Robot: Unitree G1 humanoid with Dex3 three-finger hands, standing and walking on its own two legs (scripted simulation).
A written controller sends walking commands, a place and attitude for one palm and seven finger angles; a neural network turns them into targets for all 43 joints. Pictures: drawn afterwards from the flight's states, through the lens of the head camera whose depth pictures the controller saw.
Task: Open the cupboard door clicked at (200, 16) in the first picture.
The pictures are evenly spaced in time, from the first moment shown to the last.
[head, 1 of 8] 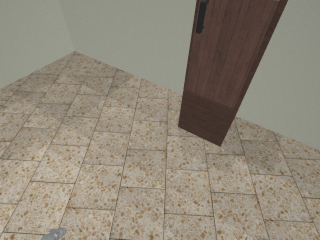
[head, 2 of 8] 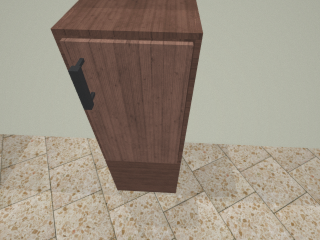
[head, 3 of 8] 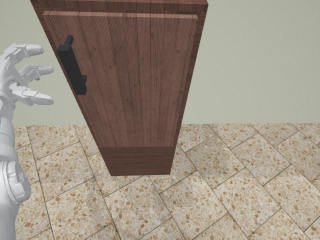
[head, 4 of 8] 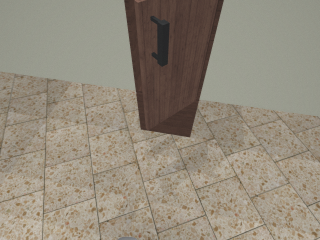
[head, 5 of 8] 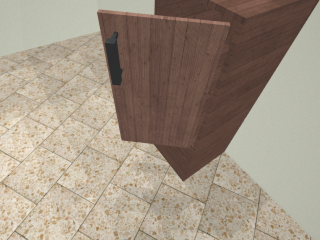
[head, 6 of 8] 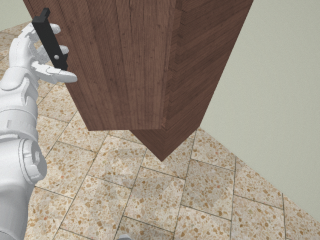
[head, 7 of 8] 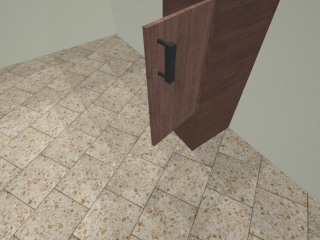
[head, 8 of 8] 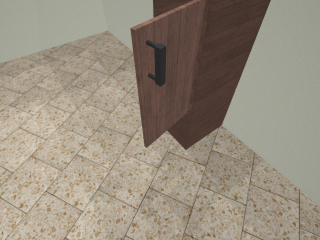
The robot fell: no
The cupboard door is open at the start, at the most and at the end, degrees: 0 100 100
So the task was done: yes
